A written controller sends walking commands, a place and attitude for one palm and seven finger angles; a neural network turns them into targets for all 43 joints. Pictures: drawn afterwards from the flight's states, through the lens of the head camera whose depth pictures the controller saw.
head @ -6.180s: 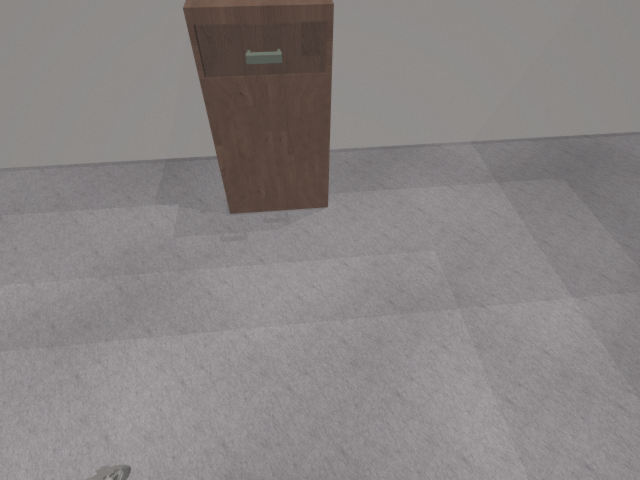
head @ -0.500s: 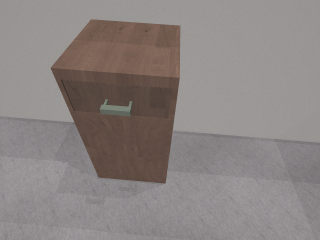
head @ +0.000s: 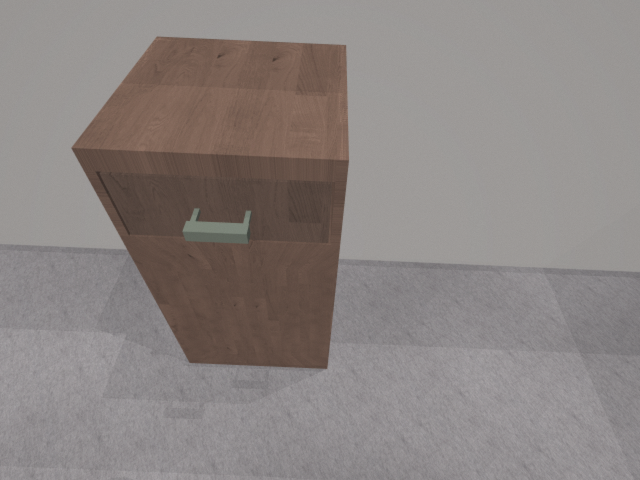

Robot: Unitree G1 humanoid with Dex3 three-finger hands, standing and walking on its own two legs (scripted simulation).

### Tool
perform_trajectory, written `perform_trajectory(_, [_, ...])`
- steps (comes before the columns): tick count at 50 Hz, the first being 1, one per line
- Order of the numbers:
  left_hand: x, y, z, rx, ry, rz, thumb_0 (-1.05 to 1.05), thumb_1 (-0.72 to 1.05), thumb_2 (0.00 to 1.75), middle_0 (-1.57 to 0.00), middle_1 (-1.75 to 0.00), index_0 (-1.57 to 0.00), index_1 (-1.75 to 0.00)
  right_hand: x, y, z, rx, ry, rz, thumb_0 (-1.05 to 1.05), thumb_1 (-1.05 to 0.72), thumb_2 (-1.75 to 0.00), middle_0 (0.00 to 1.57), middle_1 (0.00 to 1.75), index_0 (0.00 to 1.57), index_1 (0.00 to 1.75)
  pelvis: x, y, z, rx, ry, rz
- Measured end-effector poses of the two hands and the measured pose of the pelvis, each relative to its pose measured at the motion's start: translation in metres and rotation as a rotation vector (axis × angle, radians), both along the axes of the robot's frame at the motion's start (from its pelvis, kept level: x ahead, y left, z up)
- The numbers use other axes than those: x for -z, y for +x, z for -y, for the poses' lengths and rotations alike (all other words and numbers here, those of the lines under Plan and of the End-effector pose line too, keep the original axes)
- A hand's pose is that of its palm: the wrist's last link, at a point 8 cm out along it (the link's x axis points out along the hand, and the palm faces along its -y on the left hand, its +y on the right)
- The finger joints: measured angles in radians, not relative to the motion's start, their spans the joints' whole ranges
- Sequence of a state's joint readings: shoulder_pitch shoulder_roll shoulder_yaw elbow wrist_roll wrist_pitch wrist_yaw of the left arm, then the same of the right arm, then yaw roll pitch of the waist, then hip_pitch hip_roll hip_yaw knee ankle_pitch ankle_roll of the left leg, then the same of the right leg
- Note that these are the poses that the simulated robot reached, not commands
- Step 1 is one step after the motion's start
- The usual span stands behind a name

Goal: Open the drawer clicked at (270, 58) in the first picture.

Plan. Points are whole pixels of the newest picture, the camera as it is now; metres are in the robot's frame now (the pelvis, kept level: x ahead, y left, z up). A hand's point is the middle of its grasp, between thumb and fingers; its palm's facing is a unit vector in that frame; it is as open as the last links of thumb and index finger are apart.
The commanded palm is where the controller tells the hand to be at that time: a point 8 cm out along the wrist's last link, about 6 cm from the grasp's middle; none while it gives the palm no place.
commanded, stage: come to a stop and stand still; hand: left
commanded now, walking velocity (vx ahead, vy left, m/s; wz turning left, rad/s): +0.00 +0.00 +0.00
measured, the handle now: (219, 223) +0.54 +0.23 -0.05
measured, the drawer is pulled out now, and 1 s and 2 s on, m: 0.00 0.00 0.00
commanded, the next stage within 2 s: look again from close up in 0.38 s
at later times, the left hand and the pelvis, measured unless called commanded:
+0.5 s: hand out of the picture +0.01 +0.17 -0.18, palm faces +0.04 -0.98 -0.19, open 7.3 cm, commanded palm none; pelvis +0.02 +0.00 +0.00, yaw +0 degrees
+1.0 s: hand out of the picture +0.00 +0.19 -0.18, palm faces +0.01 -0.98 -0.20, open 7.3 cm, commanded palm none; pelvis +0.00 +0.02 -0.01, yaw -1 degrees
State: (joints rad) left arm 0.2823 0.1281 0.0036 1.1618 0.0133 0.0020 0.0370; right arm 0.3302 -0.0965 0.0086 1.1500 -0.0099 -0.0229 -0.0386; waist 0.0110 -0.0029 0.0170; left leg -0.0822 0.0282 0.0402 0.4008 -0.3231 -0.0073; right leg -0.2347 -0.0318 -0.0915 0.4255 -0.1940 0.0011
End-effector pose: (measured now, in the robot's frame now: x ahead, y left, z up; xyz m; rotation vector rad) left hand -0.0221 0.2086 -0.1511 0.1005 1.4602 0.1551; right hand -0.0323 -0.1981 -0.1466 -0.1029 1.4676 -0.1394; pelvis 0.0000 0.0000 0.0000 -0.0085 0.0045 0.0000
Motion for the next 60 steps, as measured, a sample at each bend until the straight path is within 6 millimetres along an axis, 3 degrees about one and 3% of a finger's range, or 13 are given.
perform_trajectory(16, [-0.002, 0.028, -0.011, 0.005, 0.024, 0.032, 0.01, 0.93, 0.90, -0.20, -0.30, -0.20, -0.30, 0.000, 0.030, 0.009, -0.016, -0.025, 0.029, 0.00, -0.91, -0.89, 0.20, 0.30, 0.20, 0.30, 0.001, 0.017, -0.001, -0.001, -0.005, 0.003])
perform_trajectory(24, [-0.001, 0.031, -0.011, 0.007, 0.022, 0.032, 0.01, 0.92, 0.90, -0.20, -0.30, -0.20, -0.30, -0.001, 0.031, 0.011, -0.018, -0.032, 0.026, 0.00, -0.91, -0.89, 0.20, 0.30, 0.20, 0.30, 0.000, 0.019, -0.002, 0.001, -0.006, 0.006])
perform_trajectory(33, [0.004, 0.026, -0.024, 0.040, 0.029, 0.063, 0.00, 0.92, 0.90, -0.20, -0.30, -0.20, -0.30, 0.005, 0.038, 0.009, -0.032, -0.044, 0.111, 0.01, -0.91, -0.89, 0.20, 0.30, 0.20, 0.30, 0.009, 0.007, -0.014, 0.000, -0.008, 0.012])
perform_trajectory(43, [-0.002, 0.027, -0.033, 0.047, 0.042, 0.090, 0.00, 0.91, 0.90, -0.20, -0.30, -0.20, -0.30, 0.009, 0.024, -0.003, -0.040, -0.008, 0.107, 0.01, -0.92, -0.89, 0.20, 0.30, 0.20, 0.30, 0.008, 0.000, -0.018, 0.014, 0.004, 0.034])
perform_trajectory(54, [-0.002, 0.017, -0.021, 0.041, 0.037, 0.049, 0.00, 0.92, 0.90, -0.20, -0.30, -0.20, -0.30, 0.011, 0.000, -0.005, -0.018, 0.015, 0.023, 0.00, -0.91, -0.89, 0.20, 0.30, 0.20, 0.30, 0.007, 0.000, -0.013, 0.014, 0.006, 0.024])
perform_trajectory(56, [-0.016, 0.040, -0.027, 0.157, 0.104, 0.153, 0.02, 0.93, 0.90, -0.21, -0.30, -0.20, -0.31, 0.006, 0.009, 0.000, -0.007, -0.010, 0.107, 0.01, -0.91, -0.89, 0.20, 0.30, 0.20, 0.30, 0.008, -0.002, -0.011, 0.033, 0.011, 0.016])
perform_trajectory(60, [-0.082, 0.118, -0.037, 0.382, 0.369, 0.526, 0.03, 0.91, 0.88, -0.21, -0.32, -0.20, -0.32, -0.003, 0.050, 0.028, -0.011, -0.090, 0.367, 0.03, -0.93, -0.89, 0.20, 0.30, 0.20, 0.30, 0.011, -0.007, -0.008, 0.027, 0.028, -0.017])
